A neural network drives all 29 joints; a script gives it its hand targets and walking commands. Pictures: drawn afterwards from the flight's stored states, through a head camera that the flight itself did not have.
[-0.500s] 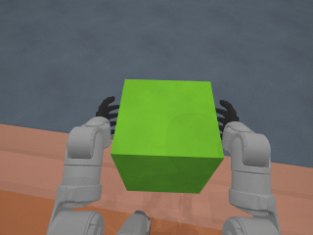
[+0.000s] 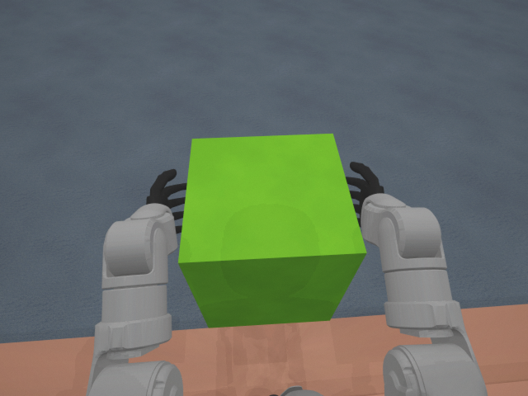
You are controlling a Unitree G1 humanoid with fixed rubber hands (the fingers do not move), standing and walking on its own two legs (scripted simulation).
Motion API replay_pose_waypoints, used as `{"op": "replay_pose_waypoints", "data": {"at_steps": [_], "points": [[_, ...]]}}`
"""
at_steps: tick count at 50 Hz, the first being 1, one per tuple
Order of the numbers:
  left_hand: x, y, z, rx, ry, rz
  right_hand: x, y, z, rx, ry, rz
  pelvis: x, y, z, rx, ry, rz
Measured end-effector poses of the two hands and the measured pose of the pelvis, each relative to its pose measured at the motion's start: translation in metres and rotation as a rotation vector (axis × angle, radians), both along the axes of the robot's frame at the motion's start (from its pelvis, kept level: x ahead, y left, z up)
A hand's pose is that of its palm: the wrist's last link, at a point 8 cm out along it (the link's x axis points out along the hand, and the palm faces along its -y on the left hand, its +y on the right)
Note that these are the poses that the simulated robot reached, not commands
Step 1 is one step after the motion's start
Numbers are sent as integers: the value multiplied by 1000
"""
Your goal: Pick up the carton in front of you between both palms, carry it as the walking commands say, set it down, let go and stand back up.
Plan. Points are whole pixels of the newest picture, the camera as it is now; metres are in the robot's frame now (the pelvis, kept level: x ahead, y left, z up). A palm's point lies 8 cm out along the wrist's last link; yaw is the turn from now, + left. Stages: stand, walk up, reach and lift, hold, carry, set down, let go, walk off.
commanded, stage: carry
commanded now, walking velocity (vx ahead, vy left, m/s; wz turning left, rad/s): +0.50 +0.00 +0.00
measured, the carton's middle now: (266, 237) +0.36 -0.04 +0.04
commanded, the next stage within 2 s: none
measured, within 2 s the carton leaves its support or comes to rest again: neither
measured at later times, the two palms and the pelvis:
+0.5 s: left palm (162, 132) +0.72 +0.17 -0.02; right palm (286, 127) +0.72 -0.13 -0.02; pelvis +0.36 +0.01 -0.15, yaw +0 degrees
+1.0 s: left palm (193, 94) +1.08 +0.12 -0.14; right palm (280, 90) +1.08 -0.18 -0.14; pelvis +0.71 -0.02 -0.27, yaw -1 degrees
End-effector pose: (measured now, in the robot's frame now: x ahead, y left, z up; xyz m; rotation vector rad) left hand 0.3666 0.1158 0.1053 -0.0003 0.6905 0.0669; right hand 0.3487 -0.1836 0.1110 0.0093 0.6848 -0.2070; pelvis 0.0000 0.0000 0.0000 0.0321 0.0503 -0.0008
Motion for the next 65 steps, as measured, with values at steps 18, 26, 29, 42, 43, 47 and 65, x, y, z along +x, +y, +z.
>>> {"op": "replay_pose_waypoints", "data": {"at_steps": [18,26,29,42,43,47,65], "points": [[216,54,-96,54,67,128,257,54,-108,52,66,128,242,-11,-76,-41,21,-16],[370,47,-133,20,-47,33,379,46,-140,-11,-46,54,373,11,-154,-36,-1,-4],[410,33,-157,35,32,-14,406,33,-167,0,34,13,409,20,-161,-32,14,-6],[589,-2,-209,-26,29,-23,579,-1,-205,-14,28,-34,584,7,-193,-11,30,7],[607,-4,-211,-23,6,-19,598,-4,-206,-11,4,-30,602,4,-202,-4,28,8],[679,-7,-224,23,-74,4,683,-8,-227,7,-73,12,679,-8,-251,0,16,1],[863,49,-285,16,64,156,903,49,-296,53,63,118,886,-16,-257,-18,55,5]]}}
